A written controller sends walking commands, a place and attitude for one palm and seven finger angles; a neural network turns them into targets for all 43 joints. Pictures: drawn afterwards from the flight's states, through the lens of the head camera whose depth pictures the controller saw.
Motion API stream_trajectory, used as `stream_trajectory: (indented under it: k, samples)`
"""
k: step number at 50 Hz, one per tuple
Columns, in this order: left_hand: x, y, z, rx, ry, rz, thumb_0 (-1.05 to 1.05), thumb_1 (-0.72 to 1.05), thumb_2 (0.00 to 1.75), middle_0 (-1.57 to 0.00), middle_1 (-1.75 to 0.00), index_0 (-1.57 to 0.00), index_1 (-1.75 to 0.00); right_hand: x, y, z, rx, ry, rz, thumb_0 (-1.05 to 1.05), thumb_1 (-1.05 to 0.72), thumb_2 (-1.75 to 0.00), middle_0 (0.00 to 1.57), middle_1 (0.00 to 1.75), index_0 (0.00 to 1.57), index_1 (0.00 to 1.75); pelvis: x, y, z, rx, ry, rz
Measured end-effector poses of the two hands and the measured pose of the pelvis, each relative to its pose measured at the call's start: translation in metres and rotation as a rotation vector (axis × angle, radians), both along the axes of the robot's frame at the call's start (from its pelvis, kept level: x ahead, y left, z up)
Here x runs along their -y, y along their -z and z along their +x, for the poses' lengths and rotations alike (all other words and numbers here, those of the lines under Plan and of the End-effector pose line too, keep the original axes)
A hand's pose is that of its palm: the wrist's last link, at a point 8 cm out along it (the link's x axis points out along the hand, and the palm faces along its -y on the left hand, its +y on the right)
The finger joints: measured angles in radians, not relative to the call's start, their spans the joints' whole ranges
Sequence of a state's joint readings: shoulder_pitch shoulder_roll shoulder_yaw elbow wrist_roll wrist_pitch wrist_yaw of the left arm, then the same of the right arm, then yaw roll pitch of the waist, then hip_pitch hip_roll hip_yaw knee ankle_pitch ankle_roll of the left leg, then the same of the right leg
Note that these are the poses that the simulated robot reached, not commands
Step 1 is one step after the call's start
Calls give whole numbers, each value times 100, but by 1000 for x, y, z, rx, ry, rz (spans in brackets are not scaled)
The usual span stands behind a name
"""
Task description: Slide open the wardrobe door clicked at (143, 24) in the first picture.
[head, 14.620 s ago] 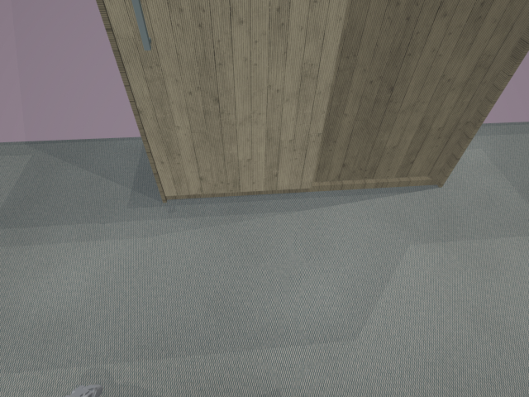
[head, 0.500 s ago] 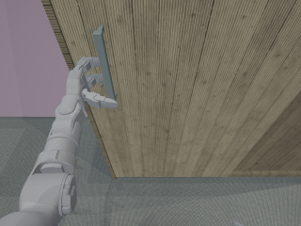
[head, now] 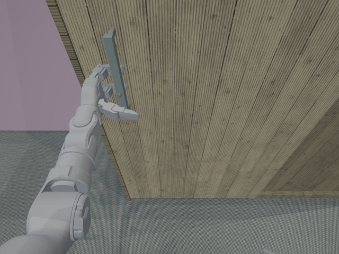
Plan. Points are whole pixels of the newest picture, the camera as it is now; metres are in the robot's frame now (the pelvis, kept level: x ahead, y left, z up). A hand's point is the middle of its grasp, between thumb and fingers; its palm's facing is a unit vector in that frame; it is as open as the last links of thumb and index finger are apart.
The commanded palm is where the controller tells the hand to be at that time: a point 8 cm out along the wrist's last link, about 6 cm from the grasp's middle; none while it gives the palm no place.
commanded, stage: slide the fingers in behind the handle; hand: left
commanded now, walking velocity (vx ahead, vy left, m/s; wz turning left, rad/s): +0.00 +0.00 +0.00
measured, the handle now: (120, 79) +0.51 +0.13 +0.15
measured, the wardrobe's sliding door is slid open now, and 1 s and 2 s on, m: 0.00 0.00 0.00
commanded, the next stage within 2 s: grip the handle and tug to test in 0.46 s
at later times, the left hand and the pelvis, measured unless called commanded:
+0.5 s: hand (121, 93) +0.45 +0.12 +0.15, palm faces +0.00 -1.00 +0.00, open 14.0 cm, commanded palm +0.42 +0.17 +0.16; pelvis +0.00 +0.00 +0.00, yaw -1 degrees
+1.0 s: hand (125, 93) +0.45 +0.11 +0.16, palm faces +0.00 -1.00 +0.00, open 9.7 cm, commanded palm +0.42 +0.17 +0.16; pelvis +0.00 +0.00 +0.00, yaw +0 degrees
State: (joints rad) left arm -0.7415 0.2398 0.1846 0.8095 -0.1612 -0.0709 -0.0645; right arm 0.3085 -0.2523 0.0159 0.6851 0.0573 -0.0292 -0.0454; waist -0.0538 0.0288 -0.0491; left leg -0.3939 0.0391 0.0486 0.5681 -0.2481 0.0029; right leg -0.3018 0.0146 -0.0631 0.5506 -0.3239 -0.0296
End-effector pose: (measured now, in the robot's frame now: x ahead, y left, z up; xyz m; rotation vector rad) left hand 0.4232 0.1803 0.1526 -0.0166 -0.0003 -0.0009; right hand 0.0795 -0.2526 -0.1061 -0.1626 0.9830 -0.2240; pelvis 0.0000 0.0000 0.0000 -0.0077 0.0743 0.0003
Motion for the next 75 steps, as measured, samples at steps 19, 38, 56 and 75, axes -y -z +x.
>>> stream_trajectory:
  k: [19,38,56,75]
  samples:
    - [5,0,7,10,-6,5,-2,-50,30,-30,-120,-30,-120,-1,2,-14,-20,27,6,1,-90,-90,20,30,20,30,-2,0,0,-8,13,1]
    - [15,-3,2,24,7,7,-2,-36,36,-31,-122,-31,-122,-7,-1,8,20,-1,17,1,-90,-90,20,30,20,30,-4,0,4,-2,10,2]
    - [14,-4,5,14,-3,13,0,41,69,-36,-132,-36,-129,-2,0,5,-3,5,16,1,-90,-90,20,30,20,30,0,-1,6,0,6,3]
    - [15,-4,7,13,-10,18,0,75,82,-38,-138,-37,-137,1,1,12,-9,4,20,1,-90,-90,20,30,20,30,2,-2,12,-4,5,5]
